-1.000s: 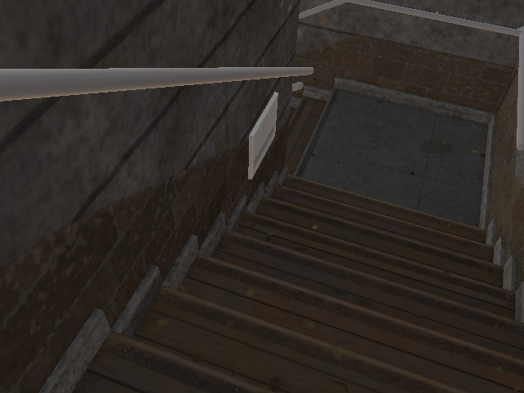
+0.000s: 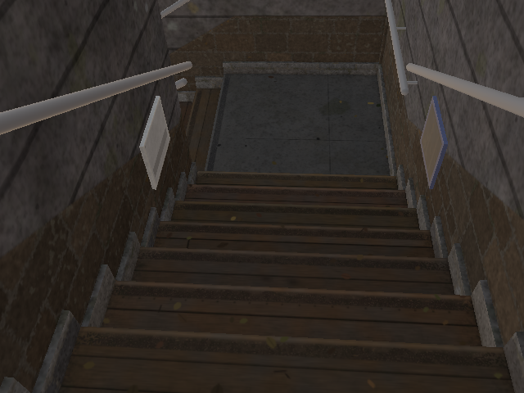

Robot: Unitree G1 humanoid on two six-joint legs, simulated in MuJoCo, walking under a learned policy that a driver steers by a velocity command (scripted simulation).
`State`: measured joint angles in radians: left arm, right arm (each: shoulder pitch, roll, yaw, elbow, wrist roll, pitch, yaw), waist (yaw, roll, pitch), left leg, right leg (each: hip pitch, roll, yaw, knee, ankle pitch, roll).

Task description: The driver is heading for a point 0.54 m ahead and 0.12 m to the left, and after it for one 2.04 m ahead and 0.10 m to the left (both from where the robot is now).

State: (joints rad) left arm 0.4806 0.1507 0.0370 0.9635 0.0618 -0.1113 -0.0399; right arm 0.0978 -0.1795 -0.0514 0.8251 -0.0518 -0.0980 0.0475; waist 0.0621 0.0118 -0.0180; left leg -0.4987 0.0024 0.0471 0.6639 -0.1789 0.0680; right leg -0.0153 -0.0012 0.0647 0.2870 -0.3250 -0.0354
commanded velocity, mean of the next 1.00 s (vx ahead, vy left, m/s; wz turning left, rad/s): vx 0.46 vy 0.00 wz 0.22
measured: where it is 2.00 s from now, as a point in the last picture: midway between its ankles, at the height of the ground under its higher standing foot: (285, 375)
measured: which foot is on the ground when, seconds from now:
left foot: up 0.00-0.06, down 0.08-0.58, up 0.60-1.00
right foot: down 0.00-0.10, up 0.12-0.56, down 0.58-1.00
